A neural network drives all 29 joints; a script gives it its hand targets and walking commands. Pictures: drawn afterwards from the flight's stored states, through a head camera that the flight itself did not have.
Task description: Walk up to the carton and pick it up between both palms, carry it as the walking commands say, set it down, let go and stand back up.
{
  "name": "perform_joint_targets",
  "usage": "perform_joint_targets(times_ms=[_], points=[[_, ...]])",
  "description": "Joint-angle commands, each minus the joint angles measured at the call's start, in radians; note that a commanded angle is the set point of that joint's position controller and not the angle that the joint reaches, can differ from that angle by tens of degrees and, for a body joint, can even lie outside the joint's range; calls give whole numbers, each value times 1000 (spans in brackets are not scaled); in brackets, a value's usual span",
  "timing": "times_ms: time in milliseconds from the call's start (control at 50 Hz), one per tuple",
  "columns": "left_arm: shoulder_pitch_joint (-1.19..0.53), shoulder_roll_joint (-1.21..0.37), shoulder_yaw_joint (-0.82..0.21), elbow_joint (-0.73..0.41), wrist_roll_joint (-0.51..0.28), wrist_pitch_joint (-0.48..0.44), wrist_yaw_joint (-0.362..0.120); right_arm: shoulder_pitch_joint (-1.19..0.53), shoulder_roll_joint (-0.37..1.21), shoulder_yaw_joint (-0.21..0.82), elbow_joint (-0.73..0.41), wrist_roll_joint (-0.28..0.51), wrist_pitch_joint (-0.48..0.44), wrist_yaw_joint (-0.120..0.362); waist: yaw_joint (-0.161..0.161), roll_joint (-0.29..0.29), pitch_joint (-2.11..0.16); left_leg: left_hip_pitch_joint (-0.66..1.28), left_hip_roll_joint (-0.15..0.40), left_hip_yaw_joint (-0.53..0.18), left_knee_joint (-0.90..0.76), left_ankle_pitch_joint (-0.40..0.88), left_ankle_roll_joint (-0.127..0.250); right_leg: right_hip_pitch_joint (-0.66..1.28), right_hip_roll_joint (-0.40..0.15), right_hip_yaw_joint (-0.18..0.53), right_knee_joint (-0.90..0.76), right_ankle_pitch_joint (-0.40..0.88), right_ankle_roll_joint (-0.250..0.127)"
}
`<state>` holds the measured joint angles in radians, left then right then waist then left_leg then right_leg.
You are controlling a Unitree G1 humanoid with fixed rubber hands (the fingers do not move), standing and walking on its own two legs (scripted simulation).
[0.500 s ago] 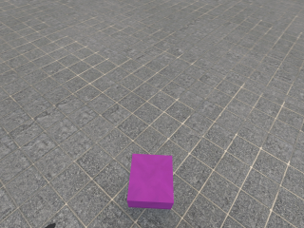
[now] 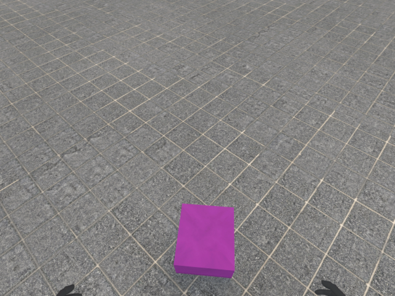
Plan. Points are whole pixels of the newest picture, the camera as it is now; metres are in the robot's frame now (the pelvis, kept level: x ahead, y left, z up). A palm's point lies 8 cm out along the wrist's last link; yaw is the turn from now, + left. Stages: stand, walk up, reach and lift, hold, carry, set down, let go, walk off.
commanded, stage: walk up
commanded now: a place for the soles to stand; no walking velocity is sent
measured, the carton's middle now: (205, 239) +0.46 -0.03 -0.71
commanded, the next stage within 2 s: reach and lift in 0.50 s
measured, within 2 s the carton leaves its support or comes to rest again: neither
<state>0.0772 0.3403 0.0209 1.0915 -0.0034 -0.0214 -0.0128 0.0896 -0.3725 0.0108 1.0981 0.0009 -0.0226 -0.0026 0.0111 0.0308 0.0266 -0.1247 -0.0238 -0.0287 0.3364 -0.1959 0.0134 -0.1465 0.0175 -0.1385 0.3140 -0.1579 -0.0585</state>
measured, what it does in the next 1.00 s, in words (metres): stands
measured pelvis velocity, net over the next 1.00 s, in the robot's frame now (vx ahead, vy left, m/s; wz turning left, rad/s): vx -0.01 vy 0.01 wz -0.06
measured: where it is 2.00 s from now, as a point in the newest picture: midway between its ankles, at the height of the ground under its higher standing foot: outside the picture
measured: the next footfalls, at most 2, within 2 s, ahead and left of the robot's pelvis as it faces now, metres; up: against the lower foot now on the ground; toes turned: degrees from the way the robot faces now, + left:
none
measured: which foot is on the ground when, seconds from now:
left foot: down 0.00-1.00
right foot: down 0.00-1.00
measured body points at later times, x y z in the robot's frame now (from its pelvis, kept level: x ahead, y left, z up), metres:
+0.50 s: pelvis +0.00 -0.01 +0.00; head +0.01 -0.02 +0.45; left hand +0.10 +0.30 -0.12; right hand +0.09 -0.31 -0.14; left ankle -0.01 +0.11 -0.75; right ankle +0.01 -0.08 -0.75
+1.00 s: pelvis -0.01 +0.01 -0.05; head +0.11 +0.00 +0.39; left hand +0.20 +0.25 -0.16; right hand +0.18 -0.28 -0.16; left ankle -0.01 +0.11 -0.75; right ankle +0.01 -0.08 -0.75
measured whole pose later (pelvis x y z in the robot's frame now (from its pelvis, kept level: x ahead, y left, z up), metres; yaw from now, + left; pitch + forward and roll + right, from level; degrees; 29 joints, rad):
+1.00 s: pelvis -0.01 +0.01 -0.05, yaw -3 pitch +7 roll +0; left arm -0.02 0.20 0.14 0.57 0.03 0.25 -0.03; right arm -0.05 -0.31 -0.13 0.61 -0.03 0.24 0.07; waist 0.01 0.01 0.15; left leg -0.53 0.00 0.04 0.84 -0.43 0.02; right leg -0.58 0.02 -0.06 0.82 -0.37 -0.05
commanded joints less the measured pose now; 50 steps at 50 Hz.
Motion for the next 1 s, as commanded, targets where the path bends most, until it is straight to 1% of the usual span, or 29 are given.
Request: perform_joint_targets(times_ms=[0,220,240,360,420,480,500,520,540,560,580,620,640,660,680,700,720,740,780,800,820,840,860,880,900,920,940,960,980], points=[[-48,188,36,-60,-4,-20,12,-54,-184,-33,-41,-2,-21,-7,-1,-21,-86,-44,161,-101,-55,175,19,106,-188,177,-56,138,25],[-62,207,40,-48,1,-15,13,-38,-174,-37,-24,-3,-12,-9,-6,-8,-110,-60,149,-74,-43,177,13,151,-197,164,-40,173,16],[-49,211,42,-50,-3,-15,12,-36,-177,-32,-26,0,-11,-12,-2,-41,-92,-51,146,-67,-38,156,16,138,-194,159,-47,144,14],[-58,218,46,-52,2,-7,7,-37,-165,-40,-23,-8,-8,-11,-2,-31,-63,-68,142,-70,-44,89,18,89,-191,172,-68,25,16],[-38,204,44,-52,-1,-5,11,-51,-167,-34,-37,-3,-12,-9,6,-73,-86,-59,158,-84,-36,163,20,126,-185,147,-43,131,18],[-73,205,44,-55,-4,-6,11,-30,-174,-37,-24,-7,-8,-8,-11,-35,-63,-65,150,-81,-47,167,11,105,-190,156,-47,108,17],[-316,98,65,-406,-35,61,-37,-285,-56,-79,-375,-37,71,25,-11,-127,38,-248,-6,83,109,-155,12,-72,-20,113,80,-199,60],[-280,106,74,-448,-11,126,-54,-288,-42,-74,-485,-36,141,26,23,-81,65,-257,7,92,141,-256,17,-86,-34,128,88,-314,49],[-247,119,84,-436,0,176,-58,-257,-36,-62,-452,-28,190,33,17,-83,104,-229,13,84,129,-263,14,-104,-34,142,72,-337,39],[-196,161,122,-455,10,214,-68,-221,-38,-73,-488,-20,227,36,40,-78,55,-204,17,68,128,-234,23,-87,-57,145,70,-315,39],[-164,132,112,-531,19,230,-72,-165,-67,-109,-527,-7,254,45,24,9,20,-221,30,37,112,-218,15,-24,-42,140,107,-244,38],[-47,97,152,-563,31,227,-68,-55,-96,-167,-568,-31,260,47,27,-39,-76,-253,8,41,117,-155,18,119,-28,168,134,-121,45],[0,135,192,-566,77,219,-58,2,-84,-182,-538,-27,254,51,61,17,-127,-219,8,48,145,-117,10,156,-28,187,157,-85,46],[-34,88,161,-596,68,215,-58,-26,-70,-195,-596,-42,251,48,24,-20,-101,-255,2,45,172,-80,8,102,-12,188,185,-39,55],[-27,73,173,-582,97,216,-56,-23,-76,-224,-580,-53,242,49,28,7,-82,-248,-6,42,202,-68,-4,73,-16,188,218,-11,46],[-24,48,180,-592,109,224,-52,7,-78,-242,-585,-81,252,44,-3,-3,-68,-265,2,39,192,-67,-8,90,4,177,240,11,51],[-37,47,178,-599,95,224,-51,-23,-70,-202,-578,-70,254,48,15,-10,8,-308,12,48,209,-84,-10,31,13,177,274,-1,57],[-29,40,187,-583,105,232,-47,-26,-85,-227,-586,-85,257,49,-11,-5,-14,-311,17,33,233,-86,-16,6,8,189,310,24,52],[-85,40,188,-571,91,244,-46,-93,-80,-203,-599,-74,262,50,6,-74,52,-359,20,43,275,-123,-11,-89,0,181,324,-44,57],[-134,21,177,-621,71,257,-44,-160,-72,-198,-615,-57,264,58,0,-16,-17,-353,20,33,306,-106,-23,-134,3,178,347,-48,49],[-154,14,164,-620,55,247,-38,-183,-71,-170,-615,-38,254,68,1,-37,-32,-357,24,20,322,-105,-13,-149,6,171,370,-58,54],[-145,7,171,-653,60,242,-26,-159,-82,-172,-600,-40,250,75,8,16,-82,-361,18,10,329,-28,-28,-141,6,165,393,16,48],[-210,11,177,-687,44,237,-23,-245,-83,-177,-647,-41,243,73,17,-52,-147,-389,19,9,380,12,-24,-152,1,183,421,56,56],[-272,16,170,-711,31,227,-15,-265,-72,-187,-642,-42,234,71,-16,-48,-222,-392,23,-1,402,81,-21,-158,0,191,450,147,58],[-258,3,167,-694,15,224,-7,-285,-90,-185,-635,-35,221,71,-5,-56,-282,-409,26,-13,434,123,-19,-173,-2,193,482,181,52],[-242,5,166,-686,16,219,2,-282,-85,-170,-627,-18,217,71,5,-21,-359,-386,16,-14,467,203,-21,-163,-1,188,513,236,53],[-280,22,172,-709,12,213,15,-323,-121,-201,-631,-17,207,74,-18,10,-413,-379,19,-23,496,319,-33,-245,5,177,543,279,55],[-243,-9,170,-701,0,219,27,-331,-132,-187,-630,0,202,80,11,54,-496,-357,10,-28,523,427,-43,-248,13,181,559,334,40],[-306,-18,148,-707,-21,205,31,-372,-149,-213,-640,-8,189,77,-25,42,-495,-371,29,-51,530,472,-39,-302,20,169,573,326,46]])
